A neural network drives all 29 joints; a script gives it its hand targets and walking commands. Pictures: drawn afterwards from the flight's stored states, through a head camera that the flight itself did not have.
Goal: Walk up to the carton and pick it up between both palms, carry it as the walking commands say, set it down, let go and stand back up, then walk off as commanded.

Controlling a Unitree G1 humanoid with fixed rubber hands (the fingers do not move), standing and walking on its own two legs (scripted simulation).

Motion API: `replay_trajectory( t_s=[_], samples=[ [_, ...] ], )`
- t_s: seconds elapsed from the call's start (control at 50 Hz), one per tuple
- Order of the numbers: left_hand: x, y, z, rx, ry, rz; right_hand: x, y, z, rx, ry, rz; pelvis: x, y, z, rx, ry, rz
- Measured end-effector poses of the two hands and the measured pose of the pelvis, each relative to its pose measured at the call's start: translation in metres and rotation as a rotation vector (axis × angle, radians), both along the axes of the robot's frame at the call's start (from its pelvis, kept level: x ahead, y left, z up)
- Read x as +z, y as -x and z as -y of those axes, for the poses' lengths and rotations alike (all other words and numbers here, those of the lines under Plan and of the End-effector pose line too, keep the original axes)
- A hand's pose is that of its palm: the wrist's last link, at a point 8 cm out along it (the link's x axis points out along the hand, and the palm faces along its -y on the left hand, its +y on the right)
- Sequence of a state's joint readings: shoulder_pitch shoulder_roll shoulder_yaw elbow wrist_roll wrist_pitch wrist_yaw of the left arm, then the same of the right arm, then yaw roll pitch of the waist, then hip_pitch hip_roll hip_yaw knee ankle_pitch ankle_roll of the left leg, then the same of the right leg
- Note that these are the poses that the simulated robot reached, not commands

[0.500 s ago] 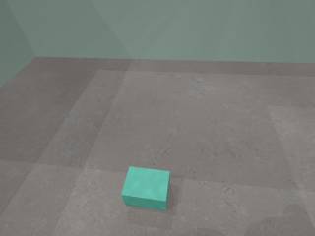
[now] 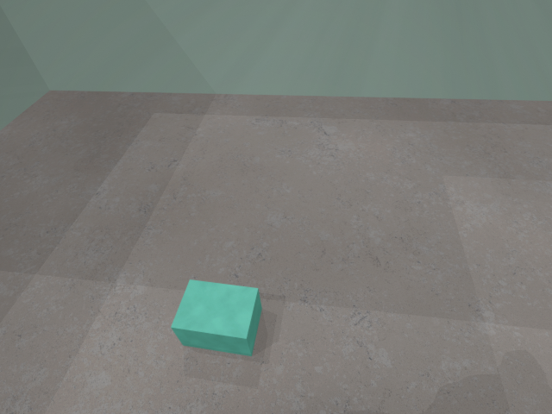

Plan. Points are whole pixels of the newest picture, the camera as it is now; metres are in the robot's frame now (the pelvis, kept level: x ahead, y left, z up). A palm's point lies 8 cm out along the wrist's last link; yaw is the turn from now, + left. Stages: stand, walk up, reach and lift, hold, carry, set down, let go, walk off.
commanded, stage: walk off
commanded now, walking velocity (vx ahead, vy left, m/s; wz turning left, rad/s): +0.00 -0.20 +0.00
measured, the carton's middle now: (220, 317) +0.59 +0.31 -0.68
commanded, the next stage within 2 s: stand in 1.40 s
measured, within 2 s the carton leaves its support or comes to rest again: neither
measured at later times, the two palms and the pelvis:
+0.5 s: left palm out of the picture -0.03 +0.11 -0.12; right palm out of the picture +0.08 -0.42 -0.10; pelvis -0.01 -0.15 +0.01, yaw +4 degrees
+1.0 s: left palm out of the picture -0.03 -0.09 -0.12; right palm out of the picture +0.13 -0.60 -0.12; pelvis +0.02 -0.34 +0.01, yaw +8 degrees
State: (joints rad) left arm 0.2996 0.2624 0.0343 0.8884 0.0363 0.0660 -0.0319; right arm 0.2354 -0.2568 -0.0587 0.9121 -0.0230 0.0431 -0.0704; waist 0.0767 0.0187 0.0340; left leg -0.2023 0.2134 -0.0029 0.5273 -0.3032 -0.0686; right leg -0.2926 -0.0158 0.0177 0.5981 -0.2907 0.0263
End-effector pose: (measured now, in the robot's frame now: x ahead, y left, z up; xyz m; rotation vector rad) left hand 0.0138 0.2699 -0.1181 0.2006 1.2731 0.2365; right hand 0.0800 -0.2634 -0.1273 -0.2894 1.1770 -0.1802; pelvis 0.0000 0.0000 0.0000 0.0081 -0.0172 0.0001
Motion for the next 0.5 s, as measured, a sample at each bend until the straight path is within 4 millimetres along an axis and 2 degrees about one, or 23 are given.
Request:
replay_trajectory(
  t_s=[0.06,0.14,0.36,0.44,0.5],
  samples=[
    [0.014,-0.003,0.023,0.016,-0.024,0.048,0.000,0.000,0.021,0.027,-0.018,-0.036,0.007,0.002,0.025,0.039,-0.024,-0.001],
    [0.021,0.010,0.048,0.043,-0.049,0.030,0.003,-0.008,0.044,0.053,-0.027,-0.030,0.012,0.005,0.052,0.063,-0.032,-0.012],
    [-0.007,0.049,0.121,0.135,0.008,-0.021,0.013,-0.023,0.109,0.114,0.039,-0.015,0.004,0.009,0.113,0.128,-0.008,-0.008],
    [-0.006,0.052,0.144,0.114,0.032,-0.055,0.020,-0.012,0.134,0.074,0.049,-0.016,0.008,0.009,0.133,0.092,-0.003,-0.005],
    [-0.001,0.043,0.162,0.096,0.040,-0.049,0.023,-0.001,0.157,0.051,0.052,-0.041,0.013,0.008,0.154,0.072,0.007,-0.012]
  ],
)
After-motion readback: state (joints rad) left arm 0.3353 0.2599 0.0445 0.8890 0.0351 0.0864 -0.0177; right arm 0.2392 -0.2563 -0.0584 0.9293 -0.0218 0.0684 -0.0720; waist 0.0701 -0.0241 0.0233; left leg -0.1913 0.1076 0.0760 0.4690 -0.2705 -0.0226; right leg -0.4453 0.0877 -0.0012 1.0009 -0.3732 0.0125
